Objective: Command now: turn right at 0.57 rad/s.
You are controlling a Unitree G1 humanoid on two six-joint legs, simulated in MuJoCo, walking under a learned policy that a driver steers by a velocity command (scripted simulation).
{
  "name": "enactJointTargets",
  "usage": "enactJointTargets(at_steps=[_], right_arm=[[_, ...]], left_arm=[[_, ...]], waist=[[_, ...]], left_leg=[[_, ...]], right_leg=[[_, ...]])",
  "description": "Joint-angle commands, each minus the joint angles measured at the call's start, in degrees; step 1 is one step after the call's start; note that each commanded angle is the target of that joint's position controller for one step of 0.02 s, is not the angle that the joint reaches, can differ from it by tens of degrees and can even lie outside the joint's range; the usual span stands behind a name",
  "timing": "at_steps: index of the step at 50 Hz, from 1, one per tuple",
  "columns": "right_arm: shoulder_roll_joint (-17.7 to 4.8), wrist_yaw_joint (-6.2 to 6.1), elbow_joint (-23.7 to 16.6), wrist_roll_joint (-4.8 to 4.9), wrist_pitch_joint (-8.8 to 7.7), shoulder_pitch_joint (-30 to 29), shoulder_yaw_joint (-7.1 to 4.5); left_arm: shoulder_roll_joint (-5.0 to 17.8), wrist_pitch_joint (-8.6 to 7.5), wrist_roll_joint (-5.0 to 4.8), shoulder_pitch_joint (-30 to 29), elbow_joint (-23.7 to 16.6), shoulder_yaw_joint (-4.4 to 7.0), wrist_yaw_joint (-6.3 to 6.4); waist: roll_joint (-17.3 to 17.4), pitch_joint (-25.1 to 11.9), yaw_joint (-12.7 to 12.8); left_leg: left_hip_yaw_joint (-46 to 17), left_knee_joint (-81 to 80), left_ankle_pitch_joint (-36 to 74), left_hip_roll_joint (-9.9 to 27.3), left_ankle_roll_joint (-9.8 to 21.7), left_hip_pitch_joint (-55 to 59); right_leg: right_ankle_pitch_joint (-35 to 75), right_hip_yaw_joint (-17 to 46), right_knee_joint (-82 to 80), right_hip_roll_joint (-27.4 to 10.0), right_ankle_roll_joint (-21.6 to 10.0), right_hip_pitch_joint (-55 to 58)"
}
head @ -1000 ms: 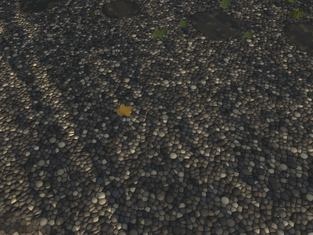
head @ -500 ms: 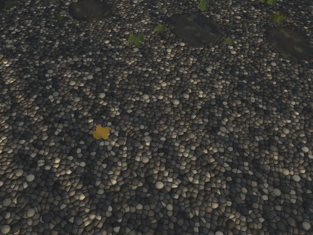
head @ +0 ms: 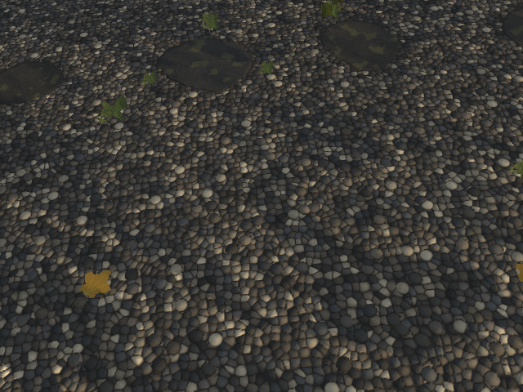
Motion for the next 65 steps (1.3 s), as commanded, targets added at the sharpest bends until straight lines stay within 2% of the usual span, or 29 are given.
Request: enactJointTargets(at_steps=[1, 7, 10, 11, 12, 13, 14, 15, 17, 24, 27, 31, 32, 33, 34, 36, 38, 42, 46, 52, 54, 56, 57, 58, 59, 60, 61, 63, 65], right_arm=[[-2.68, 0.30, -3.81, 0.19, -1.10, -3.06, -0.17], [-4.34, 1.64, -3.86, 0.76, -2.09, -0.78, -0.16], [-5.11, 2.51, -2.91, 0.79, -2.99, 4.45, -0.46], [-7.09, 2.55, -2.36, 0.36, -3.04, 6.60, -1.06], [-10.60, 2.19, -2.50, -0.56, -2.60, 8.40, -1.76], [-12.98, 2.19, -2.26, -2.16, -2.19, 8.47, -1.98], [-10.12, 2.06, -3.91, -1.76, -2.61, 6.63, -1.29], [-7.05, 1.80, -4.46, -0.96, -2.84, 5.27, -0.59], [-5.83, 1.33, -4.51, 0.62, -3.17, 4.96, -0.02], [-8.53, 1.82, -2.50, 0.81, -4.77, 11.66, -0.27], [-10.16, 2.78, -1.99, 1.40, -4.72, 13.84, -0.64], [-7.94, 3.68, -1.51, 1.88, -4.20, 13.99, 0.40], [-4.66, 3.94, -1.89, 1.09, -4.55, 13.01, 1.57], [0.30, 4.07, -5.13, -0.08, -5.73, 12.69, 3.11], [-3.70, 3.66, -6.18, 1.05, -6.86, 10.29, 2.17], [-6.75, 4.17, -6.05, 2.61, -7.30, 9.41, 1.24], [-5.83, 4.36, -5.58, 1.08, -6.89, 8.93, 1.08], [-2.94, 4.74, -6.10, 0.55, -5.62, 7.38, 1.82], [-0.73, 5.20, -9.00, 0.58, -5.75, -0.79, 3.06], [-2.52, 6.73, -12.35, 1.04, -6.31, -6.95, 3.08], [-4.30, 6.74, -11.98, 0.88, -6.42, -3.86, 2.34], [-8.50, 5.74, -8.12, 0.75, -6.11, 10.88, 0.07], [-13.01, 4.98, -6.55, 0.13, -5.75, 20.77, -0.90], [-14.93, 5.67, -5.48, 0.07, -5.77, 22.03, -1.07], [-9.27, 5.56, -6.02, 1.05, -5.80, 20.28, 0.28], [-7.42, 5.18, -6.46, 0.97, -5.78, 16.38, 0.86], [-6.62, 5.02, -7.15, 0.48, -5.80, 12.61, 1.17], [-4.32, 5.07, -7.61, -1.01, -6.14, 9.02, 1.77], [-4.14, 5.12, -7.04, -0.51, -6.80, 8.89, 1.70]], left_arm=[[10.35, -0.31, -0.29, -0.43, -3.95, 2.60, 0.74], [11.34, 0.73, -0.18, -3.49, -5.90, 2.89, -0.02], [10.88, 1.48, -1.05, -6.57, -7.24, 2.49, 0.23], [9.50, 1.68, -0.97, -6.06, -7.69, 2.05, 0.48], [5.52, 1.76, -0.23, -3.24, -7.76, 1.05, 0.36], [6.91, 1.14, -0.71, -2.40, -9.78, 1.62, 0.14], [10.71, 0.41, -0.28, -2.66, -9.34, 2.34, -0.17], [11.98, 0.20, -0.54, -3.15, -8.42, 2.90, -0.56], [9.56, 0.21, 0.00, -3.18, -7.54, 2.48, -0.81], [3.58, -3.14, -0.27, -9.75, -9.36, -0.34, -2.21], [4.44, -3.61, -0.96, -10.01, -9.62, -0.41, -2.75], [6.65, -3.48, -1.51, 0.13, -6.44, 0.95, -2.62], [9.22, -3.35, -1.53, 7.64, -4.94, 2.13, -2.04], [16.01, -2.99, -0.34, 13.56, -4.56, 3.57, -1.53], [14.87, -3.69, -0.02, 15.94, -4.11, 3.15, -2.25], [8.43, -4.75, 0.19, 9.25, -5.20, 0.94, -3.01], [6.40, -4.97, 0.28, 4.80, -5.75, 0.17, -3.30], [7.24, -5.51, 0.26, 4.98, -4.90, 0.60, -2.76], [8.48, -5.43, -0.19, 7.69, -2.93, 0.96, -2.07], [9.70, -4.65, -1.06, 11.45, 0.51, 1.51, -1.62], [10.84, -3.97, -0.83, 11.07, 0.89, 1.80, -1.38], [10.21, -3.08, -0.31, 10.58, 0.77, 1.20, -0.95], [7.03, -3.13, 1.18, 12.38, -0.61, -0.19, -0.72], [-0.31, -4.44, -0.04, 21.06, -0.57, -2.07, -1.62], [6.83, -5.61, -1.52, 14.47, -0.28, -0.70, -1.90], [9.00, -6.19, -2.63, 8.13, -2.27, -0.04, -2.13], [8.44, -6.50, -2.00, 5.23, -2.83, -0.32, -1.77], [7.38, -5.75, -0.69, 5.53, -2.61, 0.06, -1.62], [5.29, -4.55, -0.61, 7.24, -2.01, -0.28, -1.53]], waist=[[-9.39, -6.41, 0.26], [-10.95, -6.71, 0.35], [-10.67, -7.57, -2.89], [-8.34, -8.44, -3.03], [4.45, -11.21, -1.29], [15.70, -8.25, -0.07], [11.52, -6.51, -0.74], [8.20, -4.93, -0.85], [7.99, -1.79, -1.20], [7.22, 0.05, -4.93], [7.75, 0.71, -5.21], [5.31, -1.57, 1.08], [1.50, -5.72, 5.01], [-15.49, -11.12, 5.61], [-15.46, -10.96, 7.05], [-11.02, -2.50, 3.70], [-8.60, 0.96, 1.23], [-5.90, 0.94, -0.30], [-5.91, 2.55, 1.92], [-5.68, 4.06, 2.16], [-7.18, 1.08, 0.01], [-7.35, -9.13, -7.37], [1.05, -18.33, -9.68], [16.84, -26.71, -4.01], [9.94, -21.58, -7.18], [6.81, -12.37, -6.66], [0.92, -7.99, -4.69], [1.99, -4.63, -0.95], [2.84, -3.99, 0.51]], left_leg=[[-2.23, -8.28, 1.24, 0.29, -1.07, -3.12], [-2.28, -19.21, -1.58, -1.55, -1.00, 7.35], [-1.31, -34.47, 7.54, -1.53, 0.64, 16.41], [-3.38, -38.26, 13.96, 2.60, 2.15, 23.22], [-14.69, -39.62, 18.21, 14.94, 6.70, 32.11], [-28.96, -42.05, 16.39, 23.55, 16.66, 32.08], [-29.62, -43.62, 5.38, 24.57, 19.14, 30.37], [-24.40, -44.46, -5.68, 20.59, 16.54, 29.49], [-19.51, -46.17, -12.06, 16.07, 13.15, 29.52], [-8.40, -49.37, -0.22, 13.52, 13.33, 26.33], [-7.20, -48.17, 0.23, 14.47, 13.79, 23.28], [-4.86, -39.48, 3.99, 13.47, 11.25, 15.93], [-0.20, -27.20, 7.13, 9.73, 8.29, 11.01], [7.21, -5.05, -3.73, 2.64, 3.48, -5.84], [1.12, 7.25, -13.91, 1.27, 3.46, -13.80], [-0.76, 11.41, -4.96, 6.84, 5.95, -17.34], [-0.93, 6.14, 2.18, 9.02, 5.67, -13.82], [0.57, -2.18, 11.58, 8.39, 3.09, -11.56], [2.38, -17.90, 22.31, 5.78, 2.15, -6.32], [1.82, -27.40, 20.79, 3.82, 5.50, -4.40], [3.79, -27.83, 16.06, 1.52, 7.15, 1.56], [5.75, -27.37, 16.01, -0.51, 10.40, 23.59], [-9.01, -25.00, 16.92, 11.90, 14.26, 42.20], [-39.15, -34.55, -0.89, 23.07, 23.49, 57.82], [-40.08, -40.00, -7.90, 21.08, 20.70, 54.54], [-30.63, -40.84, -5.13, 19.49, 18.21, 46.48], [-24.59, -41.87, 1.50, 17.70, 17.01, 37.57], [-16.97, -44.73, 10.56, 14.23, 16.59, 26.44], [-13.10, -47.80, 13.24, 13.23, 17.65, 22.54]], right_leg=[[13.35, 14.92, -5.56, -12.69, -9.24, 11.63], [17.48, 20.70, -3.20, -11.77, -9.82, 7.74], [18.46, 22.07, 0.61, -8.79, -6.56, 6.95], [11.59, 20.46, 3.71, -6.26, -3.84, 2.94], [-9.63, 12.22, 16.13, 0.57, -0.60, -6.21], [-26.70, 4.66, 25.71, 6.54, 1.46, -19.93], [-23.32, 6.17, 34.47, 1.53, 2.38, -22.82], [-18.04, 5.81, 36.92, -0.02, 2.58, -23.81], [-11.88, 4.83, 38.07, -0.84, 4.06, -26.59], [-3.18, -3.76, 18.24, -3.90, 5.09, -17.04], [-4.64, -6.04, 10.83, -3.03, 4.08, -9.72], [-0.69, -7.37, 1.02, -0.75, 0.27, 10.25], [-1.86, -1.08, -0.53, -5.37, -1.89, 20.78], [-8.96, 21.89, -5.31, -19.98, -8.95, 33.85], [-16.29, 36.04, -11.41, -24.62, -14.29, 31.17], [-17.43, 24.46, -12.77, -19.85, -11.64, 23.73], [-6.64, 16.22, -15.48, -16.12, -9.75, 16.58], [9.57, 7.21, -17.94, -13.65, -9.66, 13.51], [11.12, 1.22, -18.94, -11.82, -8.32, 10.40], [15.14, 0.91, -15.40, -16.06, -6.74, 18.78], [29.53, 0.36, -9.91, -16.16, -5.52, 21.83], [42.39, -3.19, 9.13, -11.96, -2.68, 16.99], [21.56, -5.13, 28.86, -8.06, -0.63, 3.30], [-21.90, 0.62, 46.69, 2.76, 2.38, -17.09], [-22.12, 5.75, 51.56, -0.08, 1.67, -23.53], [-17.04, 3.34, 51.17, -2.94, 1.02, -26.96], [-11.60, 1.72, 48.22, -6.03, 0.90, -24.72], [-6.29, 1.72, 43.47, -9.26, 1.15, -18.66], [-5.13, 1.08, 40.61, -10.05, 1.93, -16.46]])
